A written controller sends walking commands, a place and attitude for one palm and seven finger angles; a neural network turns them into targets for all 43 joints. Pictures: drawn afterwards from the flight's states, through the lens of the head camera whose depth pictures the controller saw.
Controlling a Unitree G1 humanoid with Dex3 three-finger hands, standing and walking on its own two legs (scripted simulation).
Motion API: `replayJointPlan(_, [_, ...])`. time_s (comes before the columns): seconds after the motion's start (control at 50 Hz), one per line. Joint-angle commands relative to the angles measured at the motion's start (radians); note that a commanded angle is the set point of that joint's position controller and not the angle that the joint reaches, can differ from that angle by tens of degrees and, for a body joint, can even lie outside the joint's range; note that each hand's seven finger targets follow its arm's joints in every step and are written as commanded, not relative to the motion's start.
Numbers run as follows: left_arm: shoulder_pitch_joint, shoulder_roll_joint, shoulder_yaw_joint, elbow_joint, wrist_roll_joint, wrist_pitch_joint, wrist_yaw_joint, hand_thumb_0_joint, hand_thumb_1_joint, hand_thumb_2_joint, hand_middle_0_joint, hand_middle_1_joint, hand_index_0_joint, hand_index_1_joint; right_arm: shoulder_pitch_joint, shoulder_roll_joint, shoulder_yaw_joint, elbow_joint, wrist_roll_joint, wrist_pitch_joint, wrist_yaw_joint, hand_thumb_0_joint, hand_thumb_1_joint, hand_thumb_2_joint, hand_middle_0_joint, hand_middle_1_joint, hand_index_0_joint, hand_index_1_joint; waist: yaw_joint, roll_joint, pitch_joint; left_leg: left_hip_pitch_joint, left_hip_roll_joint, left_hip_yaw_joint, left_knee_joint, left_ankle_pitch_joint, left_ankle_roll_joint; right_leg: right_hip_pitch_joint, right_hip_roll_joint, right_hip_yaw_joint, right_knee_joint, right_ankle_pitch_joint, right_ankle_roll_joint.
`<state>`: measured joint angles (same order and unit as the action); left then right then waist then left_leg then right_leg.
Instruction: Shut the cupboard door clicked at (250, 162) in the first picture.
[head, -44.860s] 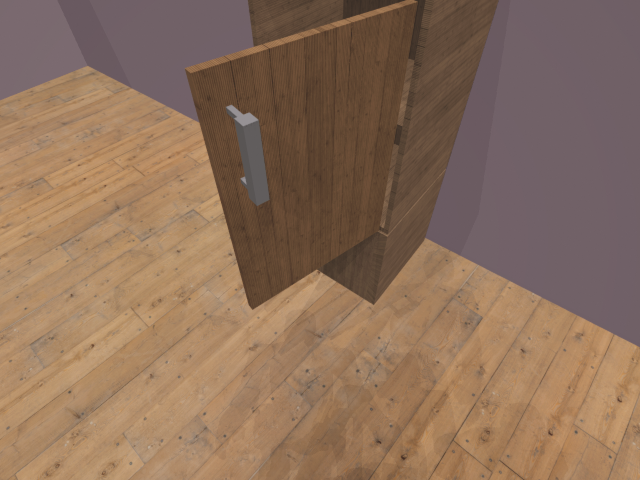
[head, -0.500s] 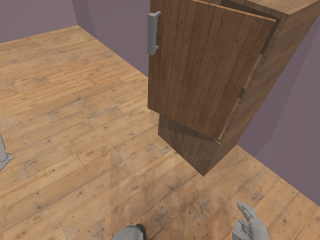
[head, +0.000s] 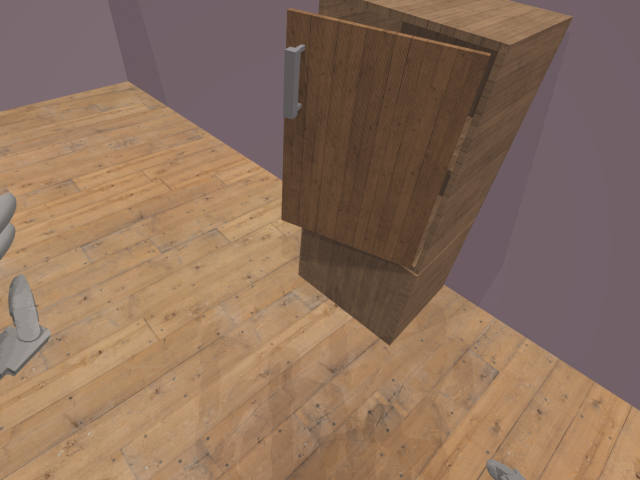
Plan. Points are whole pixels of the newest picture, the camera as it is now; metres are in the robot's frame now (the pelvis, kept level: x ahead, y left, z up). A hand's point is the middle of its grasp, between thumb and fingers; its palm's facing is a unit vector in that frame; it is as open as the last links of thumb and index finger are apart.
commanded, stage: stop stepping back and stand still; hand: left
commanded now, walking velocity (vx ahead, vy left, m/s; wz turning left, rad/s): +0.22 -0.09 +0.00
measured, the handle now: (295, 81) +0.90 +0.13 +0.12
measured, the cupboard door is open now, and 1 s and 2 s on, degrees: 18 18 18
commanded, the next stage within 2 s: let the arm hang, fingers relaxed in 0.84 s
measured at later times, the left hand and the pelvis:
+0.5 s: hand out of the picture +0.17 +0.31 +0.18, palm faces +0.50 -0.78 -0.38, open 7.4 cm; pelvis -0.03 +0.04 +0.00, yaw +1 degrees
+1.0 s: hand (26, 362) +0.19 +0.31 +0.12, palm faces +0.29 -0.82 -0.49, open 7.4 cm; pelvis -0.03 +0.05 +0.01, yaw +1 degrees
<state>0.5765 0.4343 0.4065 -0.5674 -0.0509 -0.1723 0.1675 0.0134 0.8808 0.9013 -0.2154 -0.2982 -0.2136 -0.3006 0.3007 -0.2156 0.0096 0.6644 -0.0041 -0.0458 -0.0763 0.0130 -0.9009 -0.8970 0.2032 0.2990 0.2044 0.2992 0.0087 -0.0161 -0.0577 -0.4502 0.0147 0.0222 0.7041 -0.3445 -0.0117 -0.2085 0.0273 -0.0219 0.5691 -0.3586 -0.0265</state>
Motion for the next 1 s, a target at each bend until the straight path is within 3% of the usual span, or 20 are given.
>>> replayJointPlan(0.0, [-0.282, 0.173, 0.098, -0.089, 0.015, -0.041, 0.038, 0.000, 0.900, 0.900, -0.200, -0.300, -0.200, -0.300, -0.135, -0.144, -0.043, -0.147, 0.001, -0.067, -0.037, 0.000, -0.900, -0.900, 0.200, 0.300, 0.200, 0.300, -0.054, 0.158, 0.158, 0.125, 0.104, -0.212, -0.330, -0.254, 0.066, -0.275, -0.058, 0.049, -0.023, -0.267, -0.034])
replayJointPlan(0.02, [-0.277, 0.198, 0.117, -0.122, 0.016, -0.052, 0.037, 0.000, 0.900, 0.900, -0.200, -0.300, -0.200, -0.300, -0.151, -0.142, -0.044, -0.152, 0.005, -0.082, -0.039, 0.000, -0.900, -0.900, 0.200, 0.300, 0.200, 0.300, -0.046, 0.335, 0.112, 0.114, 0.208, -0.427, -0.556, -0.506, 0.066, -0.242, 0.026, -0.026, 0.154, -0.226, 0.005])
replayJointPlan(0.04, [-0.272, 0.198, 0.121, -0.143, 0.017, -0.057, 0.031, 0.000, 0.900, 0.900, -0.200, -0.300, -0.200, -0.300, -0.165, -0.130, -0.036, -0.161, -0.003, -0.092, -0.034, 0.000, -0.900, -0.900, 0.200, 0.300, 0.200, 0.300, -0.030, 0.377, 0.106, 0.004, 0.247, -0.519, -0.674, -0.615, 0.028, -0.151, 0.066, -0.018, 0.285, -0.176, 0.006])
replayJointPlan(0.08, [-0.168, 0.178, 0.116, -0.133, 0.009, -0.049, 0.013, 0.000, 0.900, 0.900, -0.200, -0.300, -0.200, -0.300, -0.163, -0.117, -0.044, -0.162, -0.010, -0.100, -0.013, 0.000, -0.900, -0.900, 0.200, 0.300, 0.200, 0.300, -0.004, 0.259, 0.061, -0.073, 0.226, -0.395, -0.675, -0.512, -0.014, -0.006, 0.082, -0.023, 0.310, -0.127, -0.003])
replayJointPlan(0.16, [-0.017, 0.165, 0.105, -0.203, -0.002, -0.030, 0.005, 0.000, 0.900, 0.900, -0.200, -0.300, -0.200, -0.300, -0.162, -0.104, -0.040, -0.188, -0.010, -0.080, 0.012, 0.000, -0.900, -0.900, 0.200, 0.300, 0.200, 0.300, -0.008, 0.259, -0.001, -0.096, 0.130, -0.155, -0.565, -0.341, -0.031, 0.214, 0.093, -0.099, -0.054, -0.124, -0.020])
replayJointPlan(0.2, [0.014, 0.202, 0.143, -0.194, 0.005, -0.018, 0.006, 0.000, 0.900, 0.900, -0.200, -0.300, -0.200, -0.300, -0.138, -0.095, -0.046, -0.188, -0.014, -0.048, 0.012, 0.000, -0.900, -0.900, 0.200, 0.300, 0.200, 0.300, -0.013, 0.086, 0.000, -0.144, 0.035, -0.034, -0.249, -0.222, -0.028, 0.210, -0.056, 0.087, -0.241, -0.166, -0.077])
replayJointPlan(0.22, [0.023, 0.243, 0.194, -0.174, 0.005, -0.021, 0.012, 0.000, 0.900, 0.900, -0.200, -0.300, -0.200, -0.300, -0.121, -0.093, -0.053, -0.182, -0.017, -0.032, 0.014, 0.000, -0.900, -0.900, 0.200, 0.300, 0.200, 0.300, -0.015, -0.066, -0.009, -0.110, -0.006, 0.006, 0.036, -0.095, -0.013, 0.084, -0.253, 0.357, -0.377, -0.270, -0.153])
replayJointPlan(0.24, [-0.082, 0.249, 0.191, -0.227, -0.010, -0.038, 0.012, 0.000, 0.900, 0.900, -0.200, -0.300, -0.200, -0.300, -0.121, -0.106, -0.048, -0.160, -0.021, -0.026, 0.018, 0.000, -0.900, -0.900, 0.200, 0.300, 0.200, 0.300, -0.016, -0.107, 0.019, -0.171, -0.013, 0.012, 0.234, -0.021, -0.016, 0.025, -0.372, 0.402, -0.406, -0.170, -0.235])
replayJointPlan(0.26, [-0.112, 0.232, 0.187, -0.151, -0.008, -0.050, 0.024, 0.000, 0.900, 0.900, -0.200, -0.300, -0.200, -0.300, -0.119, -0.094, -0.052, -0.153, -0.010, -0.037, 0.012, 0.000, -0.900, -0.900, 0.200, 0.300, 0.200, 0.300, -0.031, -0.125, 0.004, -0.207, 0.008, -0.029, 0.324, -0.045, -0.017, 0.030, -0.375, 0.434, -0.404, -0.282, -0.241])
replayJointPlan(0.34, [-0.146, 0.184, 0.127, -0.045, 0.011, -0.045, 0.033, 0.000, 0.900, 0.900, -0.200, -0.300, -0.200, -0.300, -0.154, -0.106, -0.049, -0.159, -0.004, -0.033, -0.012, 0.000, -0.900, -0.900, 0.200, 0.300, 0.200, 0.300, -0.031, -0.048, 0.116, -0.083, 0.056, -0.005, 0.180, -0.027, 0.002, -0.150, -0.291, 0.285, -0.390, -0.349, -0.173])
replayJointPlan(0.44, [-0.172, 0.169, 0.090, -0.110, 0.018, -0.051, 0.042, 0.000, 0.900, 0.900, -0.200, -0.300, -0.200, -0.300, -0.148, -0.104, -0.042, -0.158, -0.003, -0.071, -0.036, 0.000, -0.900, -0.900, 0.200, 0.300, 0.200, 0.300, -0.018, -0.016, 0.066, 0.222, 0.025, 0.082, -0.213, 0.023, 0.033, -0.113, -0.186, 0.135, -0.232, -0.141, -0.098])
replayJointPlan(0.5, [-0.169, 0.190, 0.120, -0.197, 0.008, -0.067, 0.036, 0.000, 0.900, 0.900, -0.200, -0.300, -0.200, -0.300, -0.156, -0.134, -0.053, -0.181, 0.011, -0.082, -0.028, 0.000, -0.900, -0.900, 0.200, 0.300, 0.200, 0.300, -0.013, 0.188, -0.011, 0.342, 0.236, -0.225, -0.325, 0.264, 0.112, -0.149, -0.037, -0.005, 0.033, 0.099, 0.026])
replayJointPlan(0.52, [-0.148, 0.224, 0.160, -0.186, 0.009, -0.071, 0.024, 0.000, 0.900, 0.900, -0.200, -0.300, -0.200, -0.300, -0.162, -0.117, -0.045, -0.165, 0.000, -0.089, -0.026, 0.000, -0.900, -0.900, 0.200, 0.300, 0.200, 0.300, -0.013, 0.240, -0.009, 0.298, 0.249, -0.246, -0.373, 0.240, 0.108, -0.124, -0.034, -0.011, 0.021, 0.040, 0.035])
replayJointPlan(0.58, [-0.153, 0.175, 0.130, -0.194, 0.013, -0.074, 0.015, 0.000, 0.900, 0.900, -0.200, -0.300, -0.200, -0.300, -0.148, -0.110, -0.039, -0.165, 0.004, -0.102, -0.009, 0.000, -0.900, -0.900, 0.200, 0.300, 0.200, 0.300, -0.017, 0.193, 0.040, 0.194, 0.211, -0.143, -0.342, 0.350, 0.071, -0.020, -0.029, -0.017, -0.080, 0.144, 0.034])
replayJointPlan(0.7, [0.015, 0.171, 0.165, -0.171, -0.015, -0.059, 0.006, 0.000, 0.900, 0.900, -0.200, -0.300, -0.200, -0.300, -0.118, -0.099, -0.055, -0.200, 0.019, -0.076, 0.014, 0.000, -0.900, -0.900, 0.200, 0.300, 0.200, 0.300, -0.024, 0.116, -0.164, 0.295, 0.146, -0.003, -0.191, 0.636, 0.014, 0.094, -0.066, 0.018, -0.079, 0.585, 0.020])
replayJointPlan(0.84, [0.054, 0.187, 0.176, -0.164, -0.027, -0.040, 0.013, 0.000, 0.900, 0.900, -0.200, -0.300, -0.200, -0.300, -0.149, -0.080, -0.036, -0.218, 0.025, -0.039, -0.001, 0.000, -0.900, -0.900, 0.200, 0.300, 0.200, 0.300, -0.026, 0.080, -0.147, 0.230, 0.116, 0.014, -0.199, 0.471, 0.011, 0.109, -0.099, 0.047, -0.098, 0.611, 0.017])
replayJointPlan(0.9, [0.034, 0.180, 0.161, -0.147, -0.025, -0.035, 0.018, 0.000, 0.900, 0.900, -0.200, -0.300, -0.200, -0.300, -0.159, -0.084, -0.034, -0.215, 0.027, -0.034, -0.006, 0.000, -0.900, -0.900, 0.200, 0.300, 0.200, 0.300, -0.024, 0.073, -0.106, 0.212, 0.104, 0.010, -0.221, 0.345, 0.016, 0.071, -0.100, 0.062, -0.134, 0.494, 0.020])
replayJointPlan(0.92, [-0.117, -0.065, -0.339, 0.589, 0.038, 0.082, -0.111, 0.000, 0.900, 0.900, -0.200, -0.300, -0.200, -0.300, -0.247, -0.174, -0.066, -0.061, 0.034, -0.120, 0.083, 0.000, -0.900, -0.900, 0.200, 0.300, 0.200, 0.300, -0.060, 0.063, -0.002, 0.197, 0.127, 0.007, -0.102, 0.479, 0.016, -0.089, -0.161, -0.018, -0.048, 0.552, -0.001])
replayJointPlan(0.94, [-0.157, -0.016, -0.304, 0.629, 0.057, 0.162, -0.148, 0.000, 0.900, 0.900, -0.200, -0.300, -0.200, -0.300, -0.189, -0.255, -0.088, -0.043, 0.020, -0.074, 0.091, 0.000, -0.900, -0.900, 0.200, 0.300, 0.200, 0.300, -0.048, 0.073, -0.034, 0.192, 0.142, -0.005, -0.135, 0.414, 0.022, -0.089, -0.165, 0.030, -0.069, 0.444, -0.001])
replayJointPlan(0.98, [-0.193, -0.050, -0.319, 0.735, 0.069, 0.171, -0.165, 0.000, 0.900, 0.900, -0.200, -0.300, -0.200, -0.300, -0.153, -0.192, -0.063, -0.036, 0.008, -0.023, 0.083, 0.000, -0.900, -0.900, 0.200, 0.300, 0.200, 0.300, -0.023, -0.014, -0.023, 0.129, 0.137, -0.033, -0.146, 0.295, 0.050, -0.087, -0.144, 0.015, -0.055, 0.315, -0.001])
